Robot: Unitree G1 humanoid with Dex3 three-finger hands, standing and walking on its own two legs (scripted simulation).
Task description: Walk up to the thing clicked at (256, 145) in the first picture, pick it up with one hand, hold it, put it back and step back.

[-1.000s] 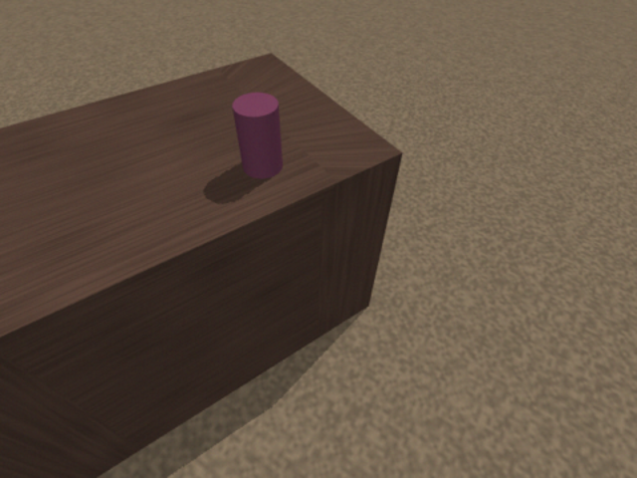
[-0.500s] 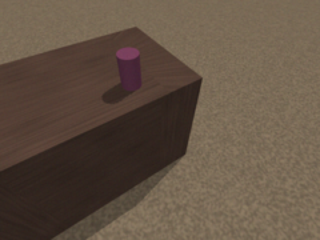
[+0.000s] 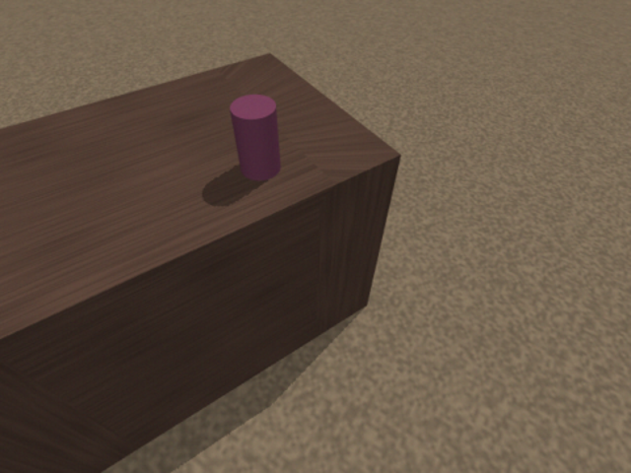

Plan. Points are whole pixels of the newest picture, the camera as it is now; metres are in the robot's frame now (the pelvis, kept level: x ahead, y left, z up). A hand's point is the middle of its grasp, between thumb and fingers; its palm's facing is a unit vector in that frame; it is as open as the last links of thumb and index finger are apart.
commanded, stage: stand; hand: right
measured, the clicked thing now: (257, 139) +0.73 +0.13 -0.01
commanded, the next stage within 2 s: walk up in 0.12 s
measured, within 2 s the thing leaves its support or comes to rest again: neither
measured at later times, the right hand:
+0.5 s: hand (466, 447) +0.18 -0.21 -0.15, palm faces -0.21 +0.85 -0.48, open 7.4 cm
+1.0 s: hand (432, 321) +0.40 -0.21 -0.17, palm faces -0.41 +0.77 -0.50, open 7.4 cm
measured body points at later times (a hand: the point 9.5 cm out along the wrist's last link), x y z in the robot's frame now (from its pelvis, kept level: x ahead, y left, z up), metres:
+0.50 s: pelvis +0.06 +0.08 -0.04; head +0.08 +0.11 +0.41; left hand +0.05 +0.42 -0.17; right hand +0.19 -0.26 -0.12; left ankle +0.11 +0.21 -0.75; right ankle +0.00 -0.10 -0.73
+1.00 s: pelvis +0.20 +0.03 -0.04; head +0.26 +0.05 +0.40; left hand +0.18 +0.36 -0.14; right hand +0.42 -0.25 -0.14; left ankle +0.11 +0.18 -0.71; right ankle +0.31 -0.05 -0.75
